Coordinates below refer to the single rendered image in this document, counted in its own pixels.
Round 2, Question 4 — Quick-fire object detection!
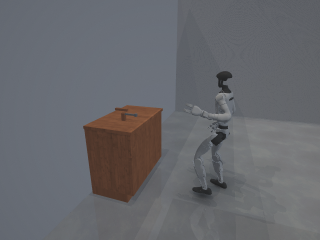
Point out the robot foot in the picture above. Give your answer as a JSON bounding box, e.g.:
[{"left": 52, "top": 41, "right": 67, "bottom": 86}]
[
  {"left": 192, "top": 186, "right": 212, "bottom": 195},
  {"left": 210, "top": 178, "right": 227, "bottom": 189}
]

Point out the robot right foot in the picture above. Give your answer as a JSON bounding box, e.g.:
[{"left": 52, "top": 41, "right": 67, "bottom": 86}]
[{"left": 210, "top": 178, "right": 227, "bottom": 189}]

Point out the robot right upper arm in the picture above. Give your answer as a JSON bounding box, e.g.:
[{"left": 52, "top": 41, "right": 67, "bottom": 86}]
[{"left": 231, "top": 91, "right": 236, "bottom": 114}]

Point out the left robot forearm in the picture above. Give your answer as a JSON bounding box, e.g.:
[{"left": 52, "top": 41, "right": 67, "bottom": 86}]
[{"left": 200, "top": 110, "right": 230, "bottom": 122}]

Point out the counter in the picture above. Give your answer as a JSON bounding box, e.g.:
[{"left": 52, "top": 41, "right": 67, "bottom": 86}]
[{"left": 83, "top": 105, "right": 163, "bottom": 203}]

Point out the robot left upper arm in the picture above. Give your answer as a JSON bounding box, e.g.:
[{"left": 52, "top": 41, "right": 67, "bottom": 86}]
[{"left": 215, "top": 93, "right": 232, "bottom": 122}]

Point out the robot right hand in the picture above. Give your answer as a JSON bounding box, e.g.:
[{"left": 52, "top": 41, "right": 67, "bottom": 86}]
[{"left": 207, "top": 121, "right": 219, "bottom": 132}]

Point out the robot left foot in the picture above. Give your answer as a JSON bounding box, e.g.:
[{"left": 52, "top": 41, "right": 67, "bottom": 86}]
[{"left": 192, "top": 186, "right": 212, "bottom": 195}]

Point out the robot left hand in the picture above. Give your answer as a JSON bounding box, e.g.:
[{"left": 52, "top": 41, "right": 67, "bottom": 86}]
[{"left": 183, "top": 103, "right": 202, "bottom": 116}]

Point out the tap lever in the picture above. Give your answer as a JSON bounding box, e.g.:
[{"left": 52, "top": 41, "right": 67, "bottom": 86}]
[{"left": 125, "top": 113, "right": 138, "bottom": 117}]

